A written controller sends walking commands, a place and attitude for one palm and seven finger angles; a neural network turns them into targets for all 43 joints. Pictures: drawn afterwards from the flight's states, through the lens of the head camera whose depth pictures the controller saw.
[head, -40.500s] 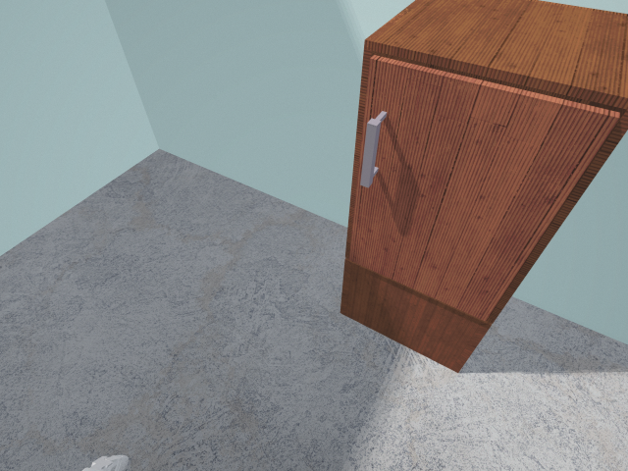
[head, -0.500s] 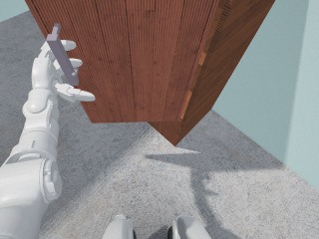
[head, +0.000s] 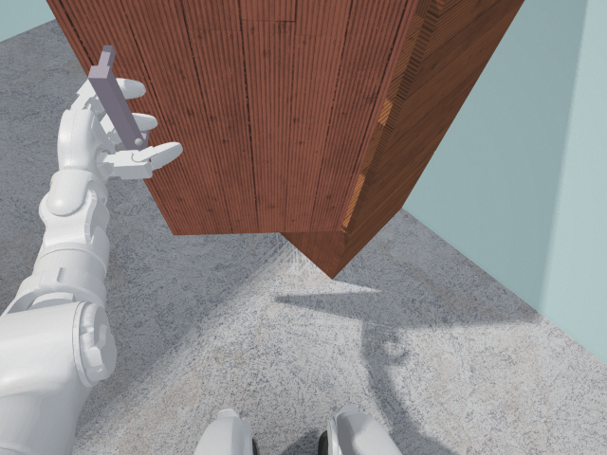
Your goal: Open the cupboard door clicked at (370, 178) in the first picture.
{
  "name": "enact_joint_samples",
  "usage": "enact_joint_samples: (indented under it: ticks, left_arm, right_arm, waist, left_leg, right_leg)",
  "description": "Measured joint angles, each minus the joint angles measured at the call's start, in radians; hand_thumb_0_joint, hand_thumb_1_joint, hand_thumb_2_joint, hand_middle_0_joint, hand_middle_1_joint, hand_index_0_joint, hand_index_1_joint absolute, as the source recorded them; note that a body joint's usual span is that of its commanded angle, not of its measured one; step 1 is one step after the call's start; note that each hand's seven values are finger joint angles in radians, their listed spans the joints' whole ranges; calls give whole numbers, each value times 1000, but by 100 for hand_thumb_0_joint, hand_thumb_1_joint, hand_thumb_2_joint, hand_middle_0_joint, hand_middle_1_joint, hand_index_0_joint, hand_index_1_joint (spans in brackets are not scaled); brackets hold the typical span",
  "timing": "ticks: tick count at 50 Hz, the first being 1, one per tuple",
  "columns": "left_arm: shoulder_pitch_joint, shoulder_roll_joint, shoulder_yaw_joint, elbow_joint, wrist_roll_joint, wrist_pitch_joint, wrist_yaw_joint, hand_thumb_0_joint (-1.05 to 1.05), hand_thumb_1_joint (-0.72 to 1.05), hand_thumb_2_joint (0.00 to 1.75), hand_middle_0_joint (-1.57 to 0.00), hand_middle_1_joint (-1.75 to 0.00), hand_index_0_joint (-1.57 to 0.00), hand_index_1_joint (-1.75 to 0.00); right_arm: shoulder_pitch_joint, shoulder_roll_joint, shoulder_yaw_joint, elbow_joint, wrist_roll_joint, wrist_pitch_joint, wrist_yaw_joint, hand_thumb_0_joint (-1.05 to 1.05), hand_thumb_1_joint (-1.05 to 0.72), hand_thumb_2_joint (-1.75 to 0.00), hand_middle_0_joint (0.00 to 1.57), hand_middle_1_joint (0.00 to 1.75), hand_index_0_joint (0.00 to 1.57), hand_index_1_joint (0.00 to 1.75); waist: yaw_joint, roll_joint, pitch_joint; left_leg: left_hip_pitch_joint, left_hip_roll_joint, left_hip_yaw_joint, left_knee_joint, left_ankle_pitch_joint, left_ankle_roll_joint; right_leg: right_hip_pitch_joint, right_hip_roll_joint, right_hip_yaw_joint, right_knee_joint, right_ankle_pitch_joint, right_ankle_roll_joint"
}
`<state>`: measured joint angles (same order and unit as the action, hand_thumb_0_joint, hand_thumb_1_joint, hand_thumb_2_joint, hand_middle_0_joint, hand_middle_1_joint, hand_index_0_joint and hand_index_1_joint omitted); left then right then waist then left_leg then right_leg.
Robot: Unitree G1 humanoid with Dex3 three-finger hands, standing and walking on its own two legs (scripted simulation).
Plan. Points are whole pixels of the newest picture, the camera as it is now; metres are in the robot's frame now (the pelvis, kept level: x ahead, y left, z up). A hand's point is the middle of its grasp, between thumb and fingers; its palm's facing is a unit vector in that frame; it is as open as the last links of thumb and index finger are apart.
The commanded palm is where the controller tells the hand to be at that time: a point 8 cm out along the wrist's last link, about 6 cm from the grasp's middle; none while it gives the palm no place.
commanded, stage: close the thumb around the handle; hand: left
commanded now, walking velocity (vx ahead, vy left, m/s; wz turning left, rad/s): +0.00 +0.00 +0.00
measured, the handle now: (126, 110) +0.55 +0.21 +0.08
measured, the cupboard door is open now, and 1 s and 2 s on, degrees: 47 68 91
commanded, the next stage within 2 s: pull the door open along its arc in 0.34 s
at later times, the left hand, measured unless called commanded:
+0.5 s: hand (138, 141) +0.50 +0.18 +0.08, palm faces +0.00 -1.00 -0.01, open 5.6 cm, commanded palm +0.47 +0.23 +0.08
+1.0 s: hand (162, 226) +0.37 +0.14 +0.08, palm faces +0.14 -0.99 +0.06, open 5.9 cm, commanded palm +0.31 +0.20 +0.08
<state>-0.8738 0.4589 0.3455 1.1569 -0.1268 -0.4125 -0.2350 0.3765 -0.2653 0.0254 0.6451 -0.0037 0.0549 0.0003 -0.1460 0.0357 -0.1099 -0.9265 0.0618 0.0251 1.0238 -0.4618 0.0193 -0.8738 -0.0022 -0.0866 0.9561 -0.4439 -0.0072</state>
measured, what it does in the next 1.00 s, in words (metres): stands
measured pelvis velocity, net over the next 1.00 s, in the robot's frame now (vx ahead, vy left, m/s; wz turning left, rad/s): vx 0.02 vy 0.00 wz -0.02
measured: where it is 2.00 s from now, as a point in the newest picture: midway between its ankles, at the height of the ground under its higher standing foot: outside the picture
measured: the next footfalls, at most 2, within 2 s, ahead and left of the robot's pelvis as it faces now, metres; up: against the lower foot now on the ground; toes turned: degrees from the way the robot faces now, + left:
none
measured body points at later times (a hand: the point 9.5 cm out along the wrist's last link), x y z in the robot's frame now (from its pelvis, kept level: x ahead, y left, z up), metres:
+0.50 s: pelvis +0.00 +0.00 +0.00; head +0.12 +0.02 +0.43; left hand +0.49 +0.24 +0.08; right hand +0.00 -0.26 -0.12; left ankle +0.01 +0.10 -0.67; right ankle +0.00 -0.12 -0.67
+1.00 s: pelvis +0.02 +0.00 +0.02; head +0.08 -0.01 +0.47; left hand +0.36 +0.19 +0.08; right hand +0.13 -0.25 -0.09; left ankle +0.01 +0.10 -0.67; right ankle +0.00 -0.12 -0.67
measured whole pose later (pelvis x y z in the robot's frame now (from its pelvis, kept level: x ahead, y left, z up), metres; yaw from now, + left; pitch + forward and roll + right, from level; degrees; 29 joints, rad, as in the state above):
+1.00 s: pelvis +0.02 +0.00 +0.02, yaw -1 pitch +15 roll -1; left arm -0.16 0.11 0.14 0.37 -0.18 -0.33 0.05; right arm 0.31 -0.24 -0.01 0.54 0.01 0.03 0.04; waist -0.04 0.04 -0.14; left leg -0.71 0.05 0.07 0.89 -0.45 0.02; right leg -0.69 -0.01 -0.04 0.86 -0.43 0.00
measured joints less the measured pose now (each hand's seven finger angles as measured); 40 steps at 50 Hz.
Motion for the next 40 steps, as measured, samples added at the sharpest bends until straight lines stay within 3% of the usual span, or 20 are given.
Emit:
enact_joint_samples:
  ticks: [14,23,28,34,40]
  left_arm:
    - [-8,8,3,9,4,1,0,1,74,83,-36,-134,-36,-133]
    - [-21,5,-4,15,6,1,9,1,75,83,-36,-135,-36,-135]
    - [9,15,30,-7,17,6,-11,1,75,82,-36,-135,-36,-135]
    - [123,-14,33,-109,-19,13,-26,1,75,79,-36,-135,-36,-135]
    - [316,-91,-8,-310,-69,30,-28,0,74,76,-36,-135,-36,-135]
  right_arm:
    - [15,0,3,5,-1,1,-1,0,-90,-90,20,30,20,30]
    - [16,0,2,8,-4,-3,-2,0,-90,-90,20,30,20,30]
    - [12,-2,5,-9,0,8,-4,0,-90,-90,20,30,20,30]
    - [22,0,-1,-39,11,25,-1,0,-90,-90,20,30,20,30]
    - [19,6,-10,-69,29,33,5,0,-90,-90,20,30,20,30]
  waist:
    - [-6,1,0]
    - [-6,1,0]
    - [-13,2,-3]
    - [-1,3,-10]
    - [26,2,-20]
  left_leg:
    - [-7,0,1,4,1,3]
    - [-15,-3,-1,8,2,4]
    - [-6,2,10,1,2,5]
    - [40,7,30,-29,3,5]
    - [111,5,42,-74,7,4]
  right_leg:
    - [-6,0,2,1,3,3]
    - [-12,-2,0,4,4,4]
    - [-11,3,12,0,8,4]
    - [23,9,32,-23,12,5]
    - [86,9,43,-59,15,6]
